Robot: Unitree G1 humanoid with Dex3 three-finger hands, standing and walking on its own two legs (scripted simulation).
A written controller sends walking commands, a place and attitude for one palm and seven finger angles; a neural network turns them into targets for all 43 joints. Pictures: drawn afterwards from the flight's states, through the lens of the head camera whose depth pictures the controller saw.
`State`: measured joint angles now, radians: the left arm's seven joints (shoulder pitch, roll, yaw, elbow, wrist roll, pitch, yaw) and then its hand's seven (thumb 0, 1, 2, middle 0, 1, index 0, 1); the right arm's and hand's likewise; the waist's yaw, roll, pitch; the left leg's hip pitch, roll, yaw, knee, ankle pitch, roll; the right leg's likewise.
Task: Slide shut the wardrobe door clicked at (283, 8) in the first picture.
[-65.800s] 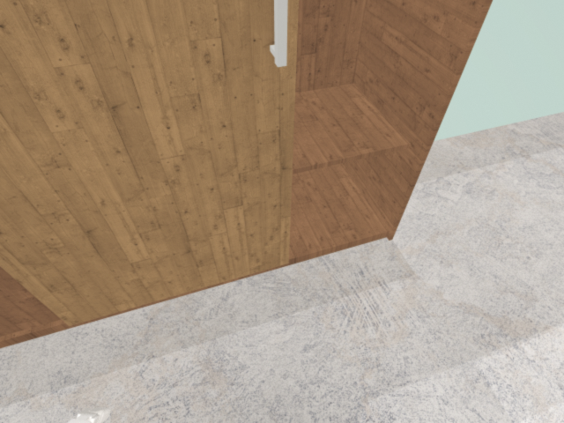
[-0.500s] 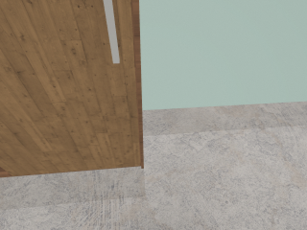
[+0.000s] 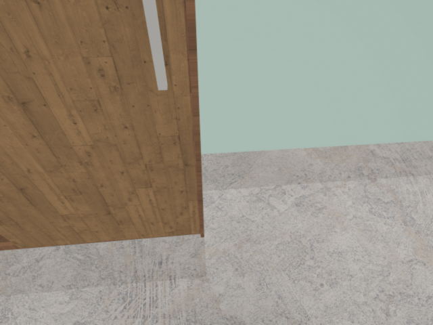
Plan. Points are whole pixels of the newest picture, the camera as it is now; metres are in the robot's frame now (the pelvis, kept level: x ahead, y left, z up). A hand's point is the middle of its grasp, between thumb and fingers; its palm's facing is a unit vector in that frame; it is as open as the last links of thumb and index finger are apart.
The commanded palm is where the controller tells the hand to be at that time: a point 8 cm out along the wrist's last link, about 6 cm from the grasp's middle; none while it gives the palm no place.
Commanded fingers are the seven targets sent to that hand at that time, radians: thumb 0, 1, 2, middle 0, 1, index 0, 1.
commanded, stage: look to check the result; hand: left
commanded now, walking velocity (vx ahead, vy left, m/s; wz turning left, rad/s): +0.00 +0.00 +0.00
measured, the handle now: (155, 31) +0.58 +0.16 +0.25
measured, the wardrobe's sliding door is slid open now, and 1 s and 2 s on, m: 0.00 0.00 0.00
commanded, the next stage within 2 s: stand and wait in 0.12 s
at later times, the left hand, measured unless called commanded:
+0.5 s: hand out of the picture +0.03 +0.19 -0.17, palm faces -0.02 -0.97 -0.25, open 7.3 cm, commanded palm none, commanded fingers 0.00 0.90 0.90 -0.20 -0.30 -0.20 -0.30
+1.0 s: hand out of the picture +0.05 +0.21 -0.17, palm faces -0.04 -0.96 -0.28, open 7.3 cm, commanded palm none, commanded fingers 0.00 0.90 0.90 -0.20 -0.30 -0.20 -0.30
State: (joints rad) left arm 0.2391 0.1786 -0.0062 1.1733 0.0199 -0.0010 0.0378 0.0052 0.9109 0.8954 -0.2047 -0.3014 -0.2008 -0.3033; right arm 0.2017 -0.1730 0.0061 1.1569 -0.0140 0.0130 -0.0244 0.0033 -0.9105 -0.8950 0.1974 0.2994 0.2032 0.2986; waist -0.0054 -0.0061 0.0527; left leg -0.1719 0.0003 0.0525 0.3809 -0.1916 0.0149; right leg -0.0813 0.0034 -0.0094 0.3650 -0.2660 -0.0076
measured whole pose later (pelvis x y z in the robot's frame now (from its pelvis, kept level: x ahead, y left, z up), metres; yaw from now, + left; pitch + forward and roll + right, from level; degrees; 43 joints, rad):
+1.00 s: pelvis +0.01 -0.01 +0.00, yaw -1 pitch -1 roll +0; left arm 0.16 0.26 0.00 1.16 0.02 -0.01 0.02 0.01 0.91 0.90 -0.21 -0.30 -0.20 -0.30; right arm 0.14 -0.26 0.00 1.15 -0.01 0.01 -0.01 0.00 -0.91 -0.89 0.20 0.30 0.20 0.30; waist -0.01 -0.01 0.06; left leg -0.14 0.01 0.06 0.34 -0.18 0.00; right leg -0.04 0.02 0.00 0.31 -0.24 -0.02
